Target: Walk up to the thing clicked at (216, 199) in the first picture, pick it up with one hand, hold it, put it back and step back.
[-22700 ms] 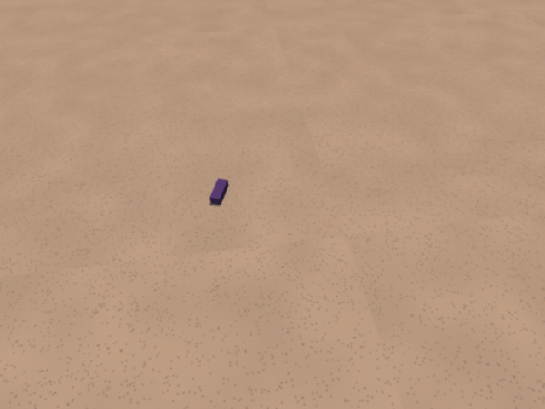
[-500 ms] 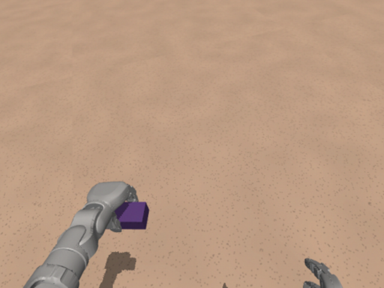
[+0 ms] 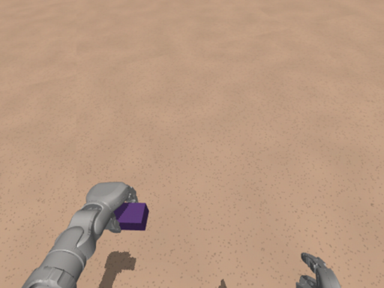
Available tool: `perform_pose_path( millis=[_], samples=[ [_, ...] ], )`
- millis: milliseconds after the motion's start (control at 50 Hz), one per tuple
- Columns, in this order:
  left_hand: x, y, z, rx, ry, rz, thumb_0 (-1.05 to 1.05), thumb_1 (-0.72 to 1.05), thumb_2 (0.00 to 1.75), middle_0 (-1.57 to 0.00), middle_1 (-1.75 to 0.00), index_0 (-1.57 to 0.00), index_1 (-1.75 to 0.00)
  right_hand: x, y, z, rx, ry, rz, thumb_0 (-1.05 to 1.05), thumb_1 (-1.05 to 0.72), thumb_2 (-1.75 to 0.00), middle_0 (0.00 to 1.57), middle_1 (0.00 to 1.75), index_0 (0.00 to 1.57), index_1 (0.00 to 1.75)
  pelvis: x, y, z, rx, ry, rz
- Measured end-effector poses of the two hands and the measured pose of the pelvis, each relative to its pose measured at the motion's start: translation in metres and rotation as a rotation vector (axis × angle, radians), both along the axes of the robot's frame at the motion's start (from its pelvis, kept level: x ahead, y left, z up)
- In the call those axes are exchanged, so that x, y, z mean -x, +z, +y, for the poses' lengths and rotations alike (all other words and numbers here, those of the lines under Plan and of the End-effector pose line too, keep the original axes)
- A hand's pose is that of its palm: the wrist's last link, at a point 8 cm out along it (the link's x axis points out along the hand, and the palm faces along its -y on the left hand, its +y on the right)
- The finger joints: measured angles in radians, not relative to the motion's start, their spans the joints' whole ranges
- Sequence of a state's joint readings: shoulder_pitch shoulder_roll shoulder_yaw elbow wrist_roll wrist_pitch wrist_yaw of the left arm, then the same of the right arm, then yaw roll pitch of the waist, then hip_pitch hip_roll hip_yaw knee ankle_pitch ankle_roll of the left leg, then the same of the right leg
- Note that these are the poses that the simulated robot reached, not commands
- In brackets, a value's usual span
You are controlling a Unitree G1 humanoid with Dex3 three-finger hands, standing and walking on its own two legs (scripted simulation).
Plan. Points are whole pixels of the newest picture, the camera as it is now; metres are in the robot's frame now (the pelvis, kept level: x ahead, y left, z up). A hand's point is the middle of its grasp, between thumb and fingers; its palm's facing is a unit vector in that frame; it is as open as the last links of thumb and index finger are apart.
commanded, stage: hold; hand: left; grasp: from above
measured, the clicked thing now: (118, 216) +0.29 +0.23 -0.08
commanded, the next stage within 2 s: crouch in 0.22 s
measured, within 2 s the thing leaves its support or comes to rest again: neither
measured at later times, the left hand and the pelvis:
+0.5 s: hand (113, 212) +0.29 +0.23 -0.05, palm faces -0.47 -0.05 -0.88, open 8.0 cm; pelvis +0.01 +0.00 +0.00, yaw +0 degrees
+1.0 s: hand (126, 228) +0.32 +0.26 -0.25, palm faces -0.43 +0.03 -0.90, open 8.0 cm; pelvis -0.03 +0.01 -0.13, yaw +1 degrees
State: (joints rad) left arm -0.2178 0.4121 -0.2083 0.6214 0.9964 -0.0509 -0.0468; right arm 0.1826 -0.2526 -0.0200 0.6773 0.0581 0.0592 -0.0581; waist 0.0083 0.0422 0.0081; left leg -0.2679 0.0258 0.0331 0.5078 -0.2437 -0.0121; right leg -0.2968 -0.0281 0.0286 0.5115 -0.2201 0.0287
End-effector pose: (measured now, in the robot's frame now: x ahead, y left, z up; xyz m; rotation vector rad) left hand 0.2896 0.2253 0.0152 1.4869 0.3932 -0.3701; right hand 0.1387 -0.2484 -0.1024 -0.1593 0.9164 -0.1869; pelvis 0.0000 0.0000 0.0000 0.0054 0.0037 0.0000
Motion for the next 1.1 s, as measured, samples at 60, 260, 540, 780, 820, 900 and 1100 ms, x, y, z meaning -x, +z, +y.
perform_pose_path(
  millis=[60,260,540,780,820,900,1100],
  samples=[
    [-0.002,0.001,0.002,-0.007,0.002,-0.007,0.0,0.29,0.18,-0.9,-0.25,-0.95,-0.2,0.0,-0.001,0.001,0.001,-0.001,0.008,0.01,-0.9,-0.9,0.2,0.29,0.2,0.3,-0.001,0.0,0.001,0.0,0.0,0.0],
    [-0.007,0.003,0.003,-0.005,0.013,-0.01,0.0,0.29,0.19,-0.91,-0.25,-0.96,-0.2,0.002,-0.001,0.0,-0.003,-0.016,0.015,0.01,-0.9,-0.9,0.2,0.29,0.2,0.3,-0.004,0.001,0.002,0.002,-0.002,0.001],
    [-0.008,-0.015,0.006,-0.002,0.007,0.007,0.0,0.31,0.17,-0.88,-0.28,-0.92,-0.23,0.004,-0.003,-0.005,0.01,-0.02,0.048,0.01,-0.9,-0.9,0.2,0.3,0.2,0.3,-0.006,-0.001,0.0,0.001,0.005,0.025],
    [-0.011,-0.094,0.017,-0.06,-0.016,-0.001,0.0,0.31,0.18,-0.87,-0.29,-0.92,-0.25,0.041,-0.041,-0.024,0.072,-0.01,0.188,0.01,-0.9,-0.9,0.2,0.3,0.2,0.3,0.006,-0.038,-0.001,0.016,0.023,0.193],
    [-0.015,-0.113,0.019,-0.069,-0.019,-0.011,0.0,0.31,0.18,-0.87,-0.3,-0.92,-0.25,0.052,-0.055,-0.028,0.088,-0.015,0.219,0.01,-0.9,-0.9,0.2,0.3,0.2,0.3,0.01,-0.053,0.0,0.021,0.024,0.236],
    [-0.025,-0.154,0.024,-0.079,-0.018,-0.032,0.0,0.31,0.18,-0.86,-0.3,-0.91,-0.26,0.077,-0.088,-0.035,0.119,-0.033,0.279,0.01,-0.9,-0.9,0.2,0.3,0.2,0.3,0.019,-0.086,0.002,0.03,0.023,0.321],
    [-0.051,-0.257,0.039,-0.101,0.022,-0.052,0.0,0.31,0.19,-0.85,-0.33,-0.89,-0.29,0.13,-0.184,-0.031,0.144,-0.067,0.393,0.01,-0.9,-0.9,0.2,0.3,0.2,0.3,0.04,-0.179,0.008,0.048,0.019,0.498]
  ],
)
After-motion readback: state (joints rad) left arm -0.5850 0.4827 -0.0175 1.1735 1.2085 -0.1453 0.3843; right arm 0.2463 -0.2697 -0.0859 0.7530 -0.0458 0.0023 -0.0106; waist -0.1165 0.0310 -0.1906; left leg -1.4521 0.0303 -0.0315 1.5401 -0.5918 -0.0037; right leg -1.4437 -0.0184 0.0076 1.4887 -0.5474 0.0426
